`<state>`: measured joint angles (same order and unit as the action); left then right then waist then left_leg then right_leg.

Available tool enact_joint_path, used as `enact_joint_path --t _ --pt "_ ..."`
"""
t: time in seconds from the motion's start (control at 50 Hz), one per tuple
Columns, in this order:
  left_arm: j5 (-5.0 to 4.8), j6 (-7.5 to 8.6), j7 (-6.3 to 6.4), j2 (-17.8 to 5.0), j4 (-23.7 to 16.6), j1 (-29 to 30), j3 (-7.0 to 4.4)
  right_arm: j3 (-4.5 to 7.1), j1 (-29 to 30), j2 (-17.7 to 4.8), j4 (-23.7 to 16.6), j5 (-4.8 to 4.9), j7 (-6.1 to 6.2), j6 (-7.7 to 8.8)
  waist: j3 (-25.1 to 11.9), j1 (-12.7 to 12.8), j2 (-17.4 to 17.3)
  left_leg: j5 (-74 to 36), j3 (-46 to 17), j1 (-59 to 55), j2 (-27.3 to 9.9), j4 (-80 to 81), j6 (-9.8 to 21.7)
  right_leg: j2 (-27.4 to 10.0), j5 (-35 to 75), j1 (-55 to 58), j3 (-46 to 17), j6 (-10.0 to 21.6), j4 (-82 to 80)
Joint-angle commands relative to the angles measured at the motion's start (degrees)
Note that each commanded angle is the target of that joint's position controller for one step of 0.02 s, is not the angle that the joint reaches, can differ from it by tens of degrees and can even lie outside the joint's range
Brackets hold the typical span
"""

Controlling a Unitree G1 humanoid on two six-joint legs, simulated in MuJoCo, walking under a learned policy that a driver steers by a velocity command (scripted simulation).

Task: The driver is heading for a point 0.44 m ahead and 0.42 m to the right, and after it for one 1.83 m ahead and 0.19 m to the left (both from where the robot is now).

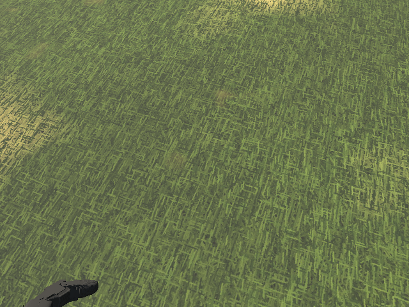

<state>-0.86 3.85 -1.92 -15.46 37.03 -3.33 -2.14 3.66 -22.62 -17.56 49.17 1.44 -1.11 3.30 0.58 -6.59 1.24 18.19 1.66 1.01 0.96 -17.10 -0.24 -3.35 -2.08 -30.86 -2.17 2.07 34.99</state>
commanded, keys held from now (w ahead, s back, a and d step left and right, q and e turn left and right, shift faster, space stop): w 0.02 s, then w+e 0.46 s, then q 0.52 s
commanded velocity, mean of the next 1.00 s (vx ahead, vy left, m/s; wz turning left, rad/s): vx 0.35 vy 0.00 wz -0.10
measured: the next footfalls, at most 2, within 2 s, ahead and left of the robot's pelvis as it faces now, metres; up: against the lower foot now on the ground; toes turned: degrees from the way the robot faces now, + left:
right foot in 0.02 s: +0.15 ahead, -0.13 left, +0.00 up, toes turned -1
left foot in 0.52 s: +0.45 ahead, +0.09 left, -0.10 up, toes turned -16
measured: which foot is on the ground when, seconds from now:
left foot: down 0.00-0.06, up 0.08-0.50, down 0.52-0.94, up 0.96-1.00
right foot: up 0.00-0.00, down 0.02-0.54, up 0.56-0.92, down 0.94-1.00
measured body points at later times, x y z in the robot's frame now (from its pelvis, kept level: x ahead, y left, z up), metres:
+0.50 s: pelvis +0.27 -0.01 -0.05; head +0.29 -0.02 +0.40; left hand +0.29 +0.29 -0.16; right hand +0.49 -0.26 -0.10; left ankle +0.42 +0.09 -0.79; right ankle +0.12 -0.13 -0.74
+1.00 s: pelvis +0.45 -0.02 -0.10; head +0.48 -0.03 +0.35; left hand +0.68 +0.22 -0.17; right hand +0.49 -0.31 -0.23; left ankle +0.41 +0.11 -0.82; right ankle +0.51 -0.13 -0.84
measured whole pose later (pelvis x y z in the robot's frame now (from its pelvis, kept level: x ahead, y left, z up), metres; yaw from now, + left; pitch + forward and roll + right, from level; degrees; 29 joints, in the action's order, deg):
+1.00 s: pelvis +0.45 -0.02 -0.10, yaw -1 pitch +3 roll +0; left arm 1.2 2.6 2.0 -13.6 39.1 -2.8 -3.0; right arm 4.6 -17.4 -17.6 45.2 1.0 2.1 -1.1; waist 0.3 -3.9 -1.5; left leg 29.3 -10.4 18.5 6.8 -42.2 0.5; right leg 2.1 -7.9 -22.8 -4.1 0.8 27.9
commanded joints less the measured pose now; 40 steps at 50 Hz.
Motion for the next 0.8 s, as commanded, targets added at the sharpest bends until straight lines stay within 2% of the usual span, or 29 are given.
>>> enact_joint_path --t 0.02,0.04,0.06,0.08,0.1,0.12,0.14,0.16,0.18,0.2,0.22,0.26,0.3,0.36,0.42,0.46,0.5,0.52,0.54,0.56,0.58,0.6,0.62,0.64,0.66,0.68,0.7,0.76,0.8 --pt "0.38 1.22 -0.32 -8.1 0.0 -10.1 -3.59 1.6 5.4 -8.6 -4.6 0.51 0.42 0.4 -4.9 10.1 -4.6 -35.7 -4.6 7.2 -12.0 -10.7 9.0 2.9 -1.6 19.5 3.7 3.0 -2.7" --pt "0.33 1.23 -0.03 -10.7 2.6 -18.7 -4.83 1.1 5.7 -7.4 -5.1 0.15 0.75 0.53 -8.6 14.0 -2.6 -34.2 -1.7 12.2 -8.8 -23.5 6.5 1.2 -1.0 30.0 2.0 5.2 -5.1" --pt "-0.25 0.66 0.19 -16.6 2.6 -21.7 -5.93 -0.36 -1.6 -3.1 -6.1 -1.69 0.35 1.28 -13.6 10.9 11.5 -2.1 1.4 29.7 -2.6 -45.2 2.7 -12.4 -4.6 45.5 -18.4 13.2 -7.2" --pt "-1.21 0.64 -0.4 -15.3 2.5 -23.1 -5.21 -0.77 -2.0 -2.4 -7.1 -0.58 0.07 2.74 -15.7 11.1 17.9 14.8 -3.1 43.6 0.8 -54.8 2.4 -15.9 -14.2 48.9 -35.6 19.0 -15.5" --pt "-1.58 0.75 -0.67 -11.9 2.4 -20.9 -4.31 0.51 4.8 -7.7 -8.9 0.9 -0.03 3.55 -8.9 12.0 10.6 11.3 -4.9 48.0 -2.5 -55.9 3.4 -14.5 -17.3 42.9 -33.3 17.5 -18.4" --pt "-0.99 0.7 -0.88 -10.0 1.4 -16.9 -3.63 0.75 7.9 -8.1 -10.1 0.88 0.09 3.49 -5.5 10.4 6.0 7.2 -4.9 46.3 -4.4 -53.4 3.5 -13.0 -12.7 36.7 -28.8 16.1 -18.6" --pt "-0.53 0.71 -1.09 -8.7 0.8 -13.9 -3.19 0.78 8.4 -7.6 -10.1 -0.34 0.19 3.07 -3.5 8.6 2.5 5.2 -5.4 43.2 -5.9 -50.1 2.7 -12.1 -7.2 30.9 -25.8 15.6 -19.0" --pt "-0.17 0.65 -0.97 -8.1 0.6 -11.8 -3.1 0.74 7.9 -6.6 -10.2 -1.2 0.09 2.67 -3.0 6.6 2.6 4.1 -6.1 39.4 -7.2 -46.0 2.0 -11.2 -4.7 26.4 -23.7 15.5 -19.7" --pt "0.08 0.63 -0.62 -7.8 0.3 -10.7 -2.99 0.63 7.9 -5.7 -9.9 -1.22 -0.2 2.28 -2.6 5.7 2.0 2.6 -5.7 36.0 -7.6 -42.1 1.5 -9.7 -4.7 22.8 -21.1 15.3 -21.0" --pt "0.94 0.92 -0.06 -8.5 0.5 -10.7 -3.22 0.29 8.1 -4.7 -9.7 -1.77 -0.53 2.28 -2.9 5.6 1.6 -0.7 -5.2 34.4 -7.0 -40.9 1.2 -9.3 -0.8 21.2 -19.5 15.5 -20.7" --pt "1.01 1.36 0.27 -9.6 0.9 -11.8 -3.49 0.54 10.5 -5.1 -10.1 -1.75 -0.63 2.25 -1.4 6.0 0.8 -6.0 -5.2 35.9 -6.7 -37.5 0.9 -7.9 0.6 20.3 -17.2 15.3 -21.1" --pt "-0.39 1.5 2.21 -10.2 3.6 -15.8 -3.98 0.37 16.9 -4.6 -12.6 -2.17 -0.9 2.63 0.2 7.2 1.8 -17.9 -7.0 38.1 -6.2 -27.4 0.2 -5.9 -3.0 19.9 -15.2 13.6 -21.0" --pt "-0.56 0.51 3.68 -9.5 4.5 -16.5 -3.98 -0.49 19.8 -2.6 -12.6 -3.08 -2.02 3.31 0.0 8.2 1.1 -32.4 -5.6 29.2 -3.2 -16.8 0.8 -2.1 -7.3 13.0 -11.1 11.1 -17.8" --pt "-0.39 0.38 4.18 -9.7 5.2 -19.1 -4.27 -0.86 22.5 -2.1 -13.5 -1.97 -3.87 3.32 0.0 9.2 1.8 -39.4 -6.6 21.8 -1.4 -14.4 2.2 -2.1 -15.3 6.6 -13.3 10.1 -13.0" --pt "-1.08 -0.47 4.98 -7.8 5.8 -21.2 -4.13 -1.32 25.8 -2.1 -15.0 -1.51 -3.93 3.07 1.7 10.0 1.6 -33.3 -10.1 25.4 -3.1 -10.2 2.5 -2.9 -20.4 11.8 -19.1 9.3 -5.6" --pt "-0.9 -1.51 5.69 -7.6 5.7 -22.1 -4.35 -1.2 25.6 -2.2 -14.3 -1.29 -3.56 3.27 2.4 10.8 1.3 -31.4 -12.2 27.3 -5.3 -4.5 2.2 -3.0 -21.1 17.5 -22.1 8.5 -0.4" --pt "-1.04 -2.5 5.86 -6.6 7.1 -24.3 -4.24 -0.68 22.0 -2.1 -12.3 -1.93 -2.54 3.51 1.1 10.2 -0.4 -36.5 -8.9 21.7 -5.6 3.0 2.2 -0.1 -17.0 20.2 -19.1 6.5 9.4" --pt "-0.89 -2.7 5.52 -4.4 7.9 -25.9 -3.57 -0.16 16.3 -2.2 -10.0 -2.74 -1.99 3.71 -1.9 8.7 -1.8 -39.7 -6.3 12.5 -5.7 2.7 2.2 3.4 -16.4 17.4 -14.7 4.7 18.9" --pt "-0.1 -2.52 4.84 -2.4 7.8 -26.5 -2.83 0.35 7.2 -3.5 -7.1 -3.19 -2.12 3.75 -7.1 5.5 -4.9 -53.3 -7.7 -3.3 -8.9 -6.0 2.8 7.0 -27.0 6.1 -10.0 2.3 32.4" --pt "-0.62 -1.79 4.06 -0.1 9.3 -33.2 -1.7 1.04 -2.2 -5.8 -4.4 -2.88 -2.32 3.59 -16.4 3.8 -14.1 -76.4 -15.3 -28.1 -17.3 -20.8 7.9 10.9 -46.4 -13.4 -9.1 -1.4 52.4" --pt "-0.86 -0.72 3.95 -2.4 8.9 -37.2 -1.12 2.22 -5.8 -8.9 -2.0 -0.59 -2.89 2.58 -21.6 4.4 -17.1 -74.8 -25.2 -32.8 -22.1 -21.5 11.9 8.3 -44.2 -21.0 -9.9 -3.1 61.7" --pt "-1.69 0.27 4.02 -5.1 7.4 -34.7 -1.3 3.4 -3.6 -11.8 -1.7 0.26 -2.76 1.69 -22.0 5.2 -17.0 -50.8 -35.2 -29.1 -25.5 -14.6 18.0 6.5 -39.2 -24.8 -9.4 -3.8 63.5" --pt "-1.73 0.01 4.81 -6.6 6.2 -26.6 -1.59 2.22 4.2 -8.5 -4.2 -0.5 -1.9 0.81 -15.8 6.2 -8.0 -35.2 -36.1 -18.3 -24.0 -8.1 19.0 2.5 -32.3 -25.1 -4.1 -4.7 61.6" --pt "-0.71 -0.69 5.57 -7.0 4.5 -20.2 -1.73 0.46 11.0 -4.5 -6.4 -1.67 -1.34 0.75 -9.9 7.3 -2.9 -38.1 -35.2 -5.6 -23.4 -5.6 18.9 0.1 -27.3 -20.2 -3.1 -5.1 58.7" --pt "0.64 -0.98 5.94 -6.4 3.6 -16.5 -1.65 -0.27 13.7 -3.4 -7.0 -2.42 -0.75 1.22 -6.9 8.2 -0.8 -45.4 -33.2 3.5 -22.1 -5.1 18.8 -1.3 -23.7 -16.0 -4.7 -5.1 54.6" --pt "1.64 -1.01 5.96 -7.2 3.7 -16.1 -2.22 -0.24 14.0 -3.6 -6.7 -2.02 -0.62 1.62 -3.6 9.1 -1.5 -48.2 -27.0 8.5 -17.2 -4.2 16.2 -2.1 -19.8 -13.1 -5.1 -4.9 43.2" --pt "2.43 -0.38 5.91 -5.7 3.0 -14.5 -2.13 -0.18 12.8 -3.5 -6.0 -2.16 -0.04 1.7 -2.9 8.9 -4.3 -50.8 -22.8 10.2 -13.7 -4.1 14.1 -2.1 -16.5 -10.6 -5.0 -5.3 33.7" --pt "1.44 0.44 5.53 -0.8 2.0 -10.0 -1.08 1.33 8.5 -7.2 -4.7 -1.59 2.09 -0.05 -6.4 6.8 -10.0 -55.2 -15.9 12.2 -8.2 -3.4 12.1 3.8 -8.8 2.3 -1.1 -7.0 10.2" --pt "0.59 -0.24 5.09 -1.5 2.4 -9.4 -1.5 1.76 7.7 -7.7 -4.7 -0.88 2.59 -1.22 -8.4 7.0 -9.8 -51.6 -17.0 11.5 -9.0 -3.7 11.7 5.6 -5.6 6.4 -1.6 -7.3 5.4"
